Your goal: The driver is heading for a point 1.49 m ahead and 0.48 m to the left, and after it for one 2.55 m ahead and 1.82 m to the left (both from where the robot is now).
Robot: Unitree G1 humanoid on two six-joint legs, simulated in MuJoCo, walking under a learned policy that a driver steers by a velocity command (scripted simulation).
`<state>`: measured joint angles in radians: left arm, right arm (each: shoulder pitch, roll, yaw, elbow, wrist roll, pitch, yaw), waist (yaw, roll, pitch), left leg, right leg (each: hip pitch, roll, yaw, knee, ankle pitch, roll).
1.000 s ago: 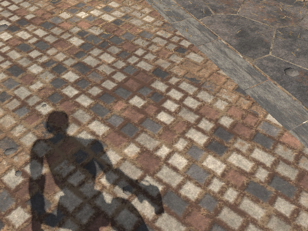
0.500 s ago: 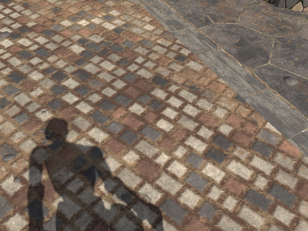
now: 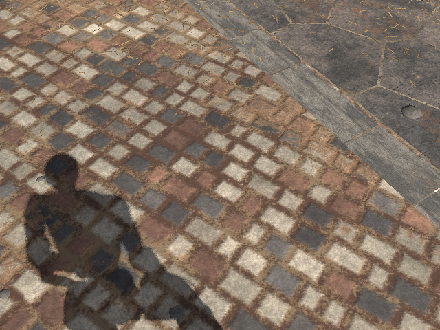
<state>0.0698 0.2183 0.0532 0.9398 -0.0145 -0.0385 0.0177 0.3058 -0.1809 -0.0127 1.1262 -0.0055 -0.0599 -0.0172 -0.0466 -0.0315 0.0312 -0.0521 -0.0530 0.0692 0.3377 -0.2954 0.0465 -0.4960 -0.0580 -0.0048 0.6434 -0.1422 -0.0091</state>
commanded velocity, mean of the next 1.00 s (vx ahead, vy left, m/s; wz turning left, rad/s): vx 0.02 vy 0.00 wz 0.00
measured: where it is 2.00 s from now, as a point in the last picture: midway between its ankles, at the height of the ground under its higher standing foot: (231, 327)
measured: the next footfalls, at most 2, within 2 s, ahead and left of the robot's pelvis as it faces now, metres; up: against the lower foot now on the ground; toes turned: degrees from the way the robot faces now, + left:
right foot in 0.04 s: +0.15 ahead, -0.12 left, +0.00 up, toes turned -2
left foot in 1.82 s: +0.53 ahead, +0.10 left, +0.00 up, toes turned +13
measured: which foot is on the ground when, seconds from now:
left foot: down 0.00-1.00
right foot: up 0.00-0.02, down 0.04-1.00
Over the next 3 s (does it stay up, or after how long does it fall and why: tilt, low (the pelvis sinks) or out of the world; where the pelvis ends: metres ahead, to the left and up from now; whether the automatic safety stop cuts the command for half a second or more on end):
stays up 0.69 0.08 -0.01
